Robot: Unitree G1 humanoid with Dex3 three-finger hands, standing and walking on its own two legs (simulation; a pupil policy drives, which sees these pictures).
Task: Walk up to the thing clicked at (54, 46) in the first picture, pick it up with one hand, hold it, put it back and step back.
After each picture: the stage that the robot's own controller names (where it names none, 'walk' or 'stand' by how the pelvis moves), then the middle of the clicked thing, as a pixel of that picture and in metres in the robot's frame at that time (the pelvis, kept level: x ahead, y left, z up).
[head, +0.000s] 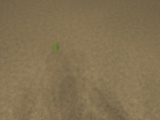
stand; (55, 46) +1.29 +0.30 -0.72
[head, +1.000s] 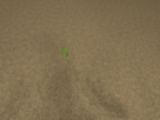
walk; (64, 53) +1.18 +0.13 -0.70
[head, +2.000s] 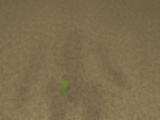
walk; (65, 86) +0.69 +0.12 -0.70
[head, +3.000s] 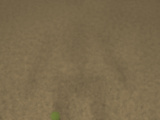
walk; (55, 118) +0.46 +0.18 -0.71
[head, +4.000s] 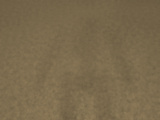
stand; out of the picture +0.38 +0.15 -0.71
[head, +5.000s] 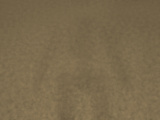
stand; out of the picture +0.38 +0.16 -0.72
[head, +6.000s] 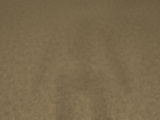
stand; out of the picture +0.37 +0.17 -0.72
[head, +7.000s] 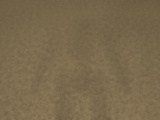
stand; out of the picture +0.37 +0.17 -0.73
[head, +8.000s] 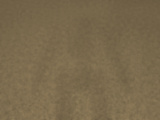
stand; out of the picture +0.36 +0.17 -0.73
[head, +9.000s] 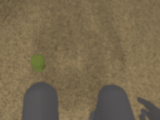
go down; (38, 63) +0.44 +0.19 -0.38
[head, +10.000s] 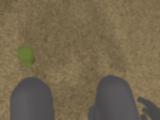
go down; (27, 57) +0.44 +0.21 -0.31
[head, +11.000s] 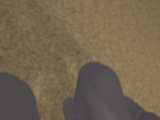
close in; out of the picture +0.43 +0.25 -0.22
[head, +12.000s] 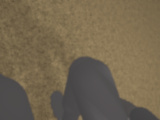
close; out of the picture +0.42 +0.26 -0.22
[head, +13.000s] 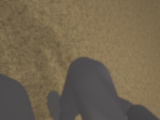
close; out of the picture +0.41 +0.25 -0.23
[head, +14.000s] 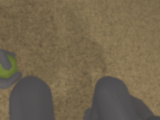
lift; (5, 71) +0.34 +0.25 -0.10
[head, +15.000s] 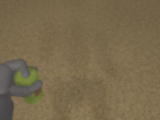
hold; (30, 86) +0.32 +0.17 +0.04
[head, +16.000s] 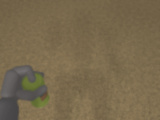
hold; (36, 90) +0.32 +0.17 +0.00
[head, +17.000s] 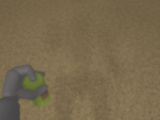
hold; (37, 90) +0.32 +0.16 +0.00
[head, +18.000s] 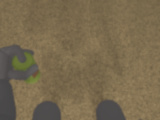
crouch; (27, 68) +0.39 +0.19 -0.08
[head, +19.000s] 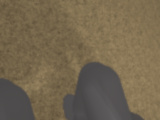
lower; out of the picture +0.42 +0.27 -0.21
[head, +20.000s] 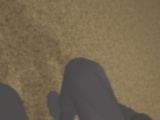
lower; out of the picture +0.42 +0.28 -0.23
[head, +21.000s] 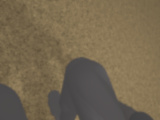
lower; out of the picture +0.42 +0.28 -0.23
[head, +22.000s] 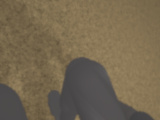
lower; out of the picture +0.42 +0.28 -0.23
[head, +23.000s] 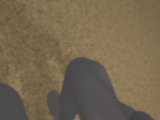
loosen; out of the picture +0.42 +0.28 -0.23
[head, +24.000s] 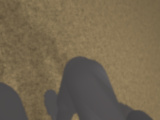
withdraw; out of the picture +0.41 +0.26 -0.23
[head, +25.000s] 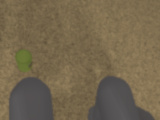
walk; (24, 61) +0.43 +0.22 -0.30
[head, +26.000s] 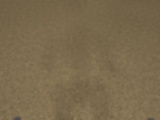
stand; out of the picture +0.36 +0.16 -0.65
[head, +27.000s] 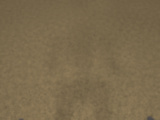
stand; out of the picture +0.39 +0.18 -0.66
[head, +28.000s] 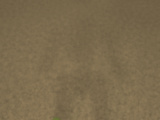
stand; out of the picture +0.39 +0.17 -0.68
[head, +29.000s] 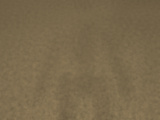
walk; out of the picture +0.40 +0.17 -0.72
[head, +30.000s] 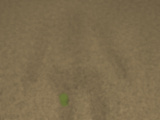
walk; (64, 99) +0.52 +0.17 -0.70
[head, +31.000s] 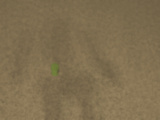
walk; (55, 69) +0.76 +0.17 -0.71
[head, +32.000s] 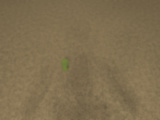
stand; (65, 65) +0.99 +0.18 -0.70
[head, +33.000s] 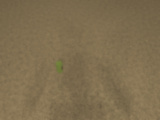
stand; (59, 66) +1.00 +0.22 -0.72
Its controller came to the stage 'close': yes
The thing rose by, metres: 0.70
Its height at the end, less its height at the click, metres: +0.00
